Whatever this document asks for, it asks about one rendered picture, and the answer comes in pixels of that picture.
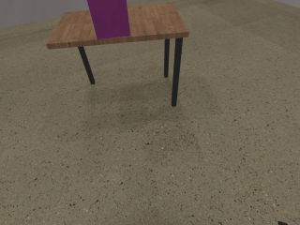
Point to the carton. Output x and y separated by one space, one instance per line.
110 18

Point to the table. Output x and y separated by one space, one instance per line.
152 22

